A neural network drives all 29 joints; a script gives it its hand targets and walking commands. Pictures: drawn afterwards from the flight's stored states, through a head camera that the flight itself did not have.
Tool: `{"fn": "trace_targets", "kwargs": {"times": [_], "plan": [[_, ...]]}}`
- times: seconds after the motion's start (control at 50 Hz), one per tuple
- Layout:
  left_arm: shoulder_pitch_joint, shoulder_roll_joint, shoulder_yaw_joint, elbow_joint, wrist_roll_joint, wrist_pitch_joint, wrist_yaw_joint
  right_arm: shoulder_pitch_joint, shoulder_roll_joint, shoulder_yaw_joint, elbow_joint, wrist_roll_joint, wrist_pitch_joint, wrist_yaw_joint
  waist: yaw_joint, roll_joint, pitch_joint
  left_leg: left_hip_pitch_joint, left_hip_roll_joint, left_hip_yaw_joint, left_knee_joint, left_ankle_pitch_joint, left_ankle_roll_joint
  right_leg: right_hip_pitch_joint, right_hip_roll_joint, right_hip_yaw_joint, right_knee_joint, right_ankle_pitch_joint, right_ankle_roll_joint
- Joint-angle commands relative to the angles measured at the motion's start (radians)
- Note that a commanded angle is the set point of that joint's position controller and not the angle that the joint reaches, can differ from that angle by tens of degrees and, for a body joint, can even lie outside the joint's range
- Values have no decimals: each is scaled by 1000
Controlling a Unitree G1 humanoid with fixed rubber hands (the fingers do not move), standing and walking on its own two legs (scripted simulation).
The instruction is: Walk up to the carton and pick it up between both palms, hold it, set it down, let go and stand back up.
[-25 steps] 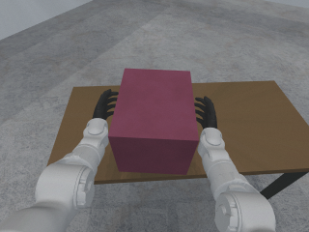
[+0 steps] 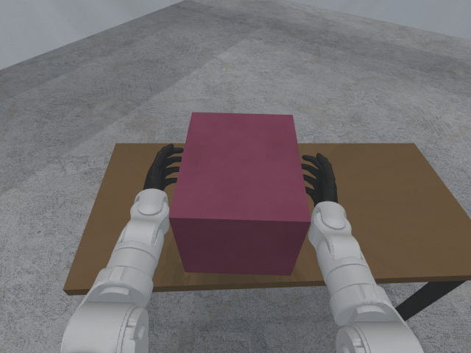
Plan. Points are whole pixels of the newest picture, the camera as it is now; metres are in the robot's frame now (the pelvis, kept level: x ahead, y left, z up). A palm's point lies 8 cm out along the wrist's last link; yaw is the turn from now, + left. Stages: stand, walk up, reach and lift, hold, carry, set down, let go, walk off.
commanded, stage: reach and lift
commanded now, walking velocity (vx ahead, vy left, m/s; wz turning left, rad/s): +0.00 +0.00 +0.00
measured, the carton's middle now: (240, 191) +0.42 -0.01 +0.04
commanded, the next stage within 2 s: hold in 1.50 s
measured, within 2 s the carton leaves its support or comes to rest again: neither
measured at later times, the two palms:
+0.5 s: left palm (141, 180) +0.36 +0.15 +0.14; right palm (326, 196) +0.34 -0.15 +0.12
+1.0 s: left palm (137, 170) +0.36 +0.15 +0.16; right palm (330, 186) +0.35 -0.15 +0.14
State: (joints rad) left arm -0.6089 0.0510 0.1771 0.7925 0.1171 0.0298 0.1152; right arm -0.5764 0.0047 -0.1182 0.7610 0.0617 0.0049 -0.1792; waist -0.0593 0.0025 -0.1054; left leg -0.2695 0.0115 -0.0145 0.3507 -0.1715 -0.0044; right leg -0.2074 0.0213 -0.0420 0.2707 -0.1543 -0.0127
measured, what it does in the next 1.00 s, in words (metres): stands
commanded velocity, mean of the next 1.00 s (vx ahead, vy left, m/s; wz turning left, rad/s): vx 0.00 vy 0.00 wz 0.00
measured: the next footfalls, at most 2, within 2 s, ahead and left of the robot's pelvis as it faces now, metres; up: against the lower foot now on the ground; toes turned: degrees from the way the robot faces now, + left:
none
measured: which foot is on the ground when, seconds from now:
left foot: down 0.00-1.00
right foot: down 0.00-1.00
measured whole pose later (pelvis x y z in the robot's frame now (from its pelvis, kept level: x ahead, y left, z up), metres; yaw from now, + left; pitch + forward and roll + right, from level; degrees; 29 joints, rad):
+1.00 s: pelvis -0.01 +0.00 +0.00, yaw +1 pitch -5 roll -1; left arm -0.53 -0.01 0.23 0.18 0.27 0.52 0.02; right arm -0.56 0.00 -0.05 0.49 0.13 0.21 -0.18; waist -0.08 -0.04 0.03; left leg -0.07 0.00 -0.02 0.32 -0.17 0.00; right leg -0.01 0.02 -0.05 0.25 -0.15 -0.01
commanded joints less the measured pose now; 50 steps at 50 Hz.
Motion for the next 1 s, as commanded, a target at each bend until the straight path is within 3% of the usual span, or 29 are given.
{"fn": "trace_targets", "kwargs": {"times": [0.0, 0.04, 0.06, 0.12, 0.14, 0.16, 0.18, 0.24, 0.3, 0.34, 0.38, 0.44, 0.46, 0.48, 0.5, 0.56, 0.62, 0.66, 0.68, 0.74, 0.8, 0.86, 0.9, 0.94, 0.98], "plan": [[-580, -751, -378, -298, 18, 39, -171, -631, 678, 448, -297, 15, 5, 111, 2, 11, -429, 235, -37, -14, 9, 364, -57, 218, 9, 23, 26, 407, 45], [-588, -729, -375, -326, 31, 80, -176, -615, 665, 432, -271, 11, 24, 112, -7, 13, -382, 247, -36, -7, -8, 309, -53, 206, 6, 23, 8, 365, 49], [-534, -746, -378, -333, 36, 107, -180, -625, 652, 442, -320, 22, 24, 112, 12, 21, -372, 254, -38, 0, -9, 314, -49, 236, 8, 15, 8, 363, 48], [-517, -742, -383, -382, 41, 174, -197, -634, 628, 426, -330, 25, 40, 112, 11, 28, -316, 267, -39, 5, -28, 278, -50, 219, 9, 8, -12, 304, 43], [-530, -732, -375, -386, 42, 191, -201, -646, 627, 416, -314, 24, 47, 114, 3, 11, -302, 266, -35, 3, -33, 253, -50, 201, 14, 3, -18, 266, 41], [-544, -744, -383, -387, 41, 207, -205, -648, 609, 386, -311, 9, 48, 117, -8, 34, -292, 281, -27, -3, -41, 232, -55, 179, 13, -4, -25, 223, 33], [-543, -742, -389, -413, 43, 216, -205, -667, 610, 394, -335, 14, 43, 120, 6, 26, -315, 293, -30, 9, -38, 224, -51, 173, 18, -10, -25, 208, 35], [-537, -740, -409, -435, 34, 242, -207, -667, 608, 390, -359, 15, 45, 118, -19, 44, -321, 302, -33, 3, -26, 245, -52, 192, 11, -3, -22, 249, 36], [-470, -710, -362, -412, 68, 288, -229, -654, 587, 380, -343, 8, 58, 107, -6, 6, -231, 286, -32, 15, -48, 189, -33, 215, 9, -14, -33, 201, 44], [-497, -714, -390, -461, 48, 304, -233, -666, 585, 379, -363, 20, 57, 108, -19, 24, -267, 294, -34, 14, -50, 189, -37, 209, 13, -17, -27, 199, 41], [-466, -716, -394, -479, 53, 328, -230, -681, 566, 398, -392, 30, 59, 109, -9, 21, -256, 329, -27, 10, -39, 221, -39, 199, 20, -24, -31, 194, 39], [-485, -738, -448, -578, 15, 338, -221, -713, 571, 440, -499, 65, 50, 107, -17, 28, -358, 343, -29, 0, -11, 306, -48, 224, 24, -23, -11, 273, 41], [-486, -745, -461, -574, 17, 347, -217, -727, 568, 449, -498, 76, 55, 106, -11, 43, -351, 353, -29, 2, -5, 314, -48, 212, 27, -23, -14, 260, 41], [-462, -737, -470, -575, 20, 357, -214, -702, 547, 441, -486, 73, 63, 104, -26, 42, -332, 365, -24, -3, -10, 308, -50, 199, 32, -25, -21, 231, 38], [-456, -725, -444, -562, 32, 370, -215, -690, 550, 437, -463, 63, 76, 102, -9, 24, -294, 352, -28, 5, -20, 261, -43, 196, 28, -23, -32, 204, 38], [-447, -701, -392, -535, 73, 407, -232, -681, 532, 407, -429, 54, 97, 106, -4, 15, -192, 298, -36, 23, -62, 138, -20, 195, 16, -20, -36, 129, 46], [-451, -704, -401, -574, 58, 427, -239, -696, 540, 410, -462, 69, 97, 103, -22, -2, -219, 308, -30, 16, -48, 171, -19, 218, 16, -25, -23, 182, 44], [-470, -704, -413, -602, 43, 429, -237, -735, 550, 444, -515, 85, 91, 99, -3, 7, -295, 335, -34, 20, -38, 193, -19, 229, 17, -22, -20, 193, 48], [-473, -710, -430, -606, 37, 429, -236, -736, 554, 442, -522, 83, 92, 98, -17, 14, -291, 334, -32, 16, -34, 202, -18, 220, 16, -23, -23, 201, 45], [-471, -680, -409, -602, 56, 445, -242, -695, 539, 411, -455, 70, 108, 97, -20, 27, -235, 324, -35, 24, -54, 143, -18, 219, 10, -22, -30, 153, 41], [-467, -674, -378, -569, 64, 459, -248, -740, 534, 407, -466, 68, 111, 103, -2, 5, -203, 290, -31, 25, -65, 94, -6, 214, 11, -24, -37, 109, 37], [-453, -690, -415, -623, 48, 455, -246, -710, 538, 438, -500, 93, 106, 96, -21, 22, -271, 341, -36, 26, -28, 242, -25, 260, 20, -29, -13, 255, 45], [-413, -685, -434, -675, 38, 456, -247, -693, 537, 493, -571, 124, 104, 80, -26, 3, -326, 369, -44, 12, 1, 341, -26, 300, 25, -22, 7, 373, 60], [-396, -686, -453, -690, 39, 464, -247, -667, 530, 498, -579, 131, 115, 67, -38, 8, -309, 393, -41, 7, 5, 364, -30, 303, 25, -21, 5, 397, 64], [-390, -669, -432, -696, 56, 476, -255, -631, 508, 485, -552, 123, 132, 65, -41, 13, -233, 372, -41, 16, -15, 325, -32, 274, 27, -30, -9, 322, 60]]}}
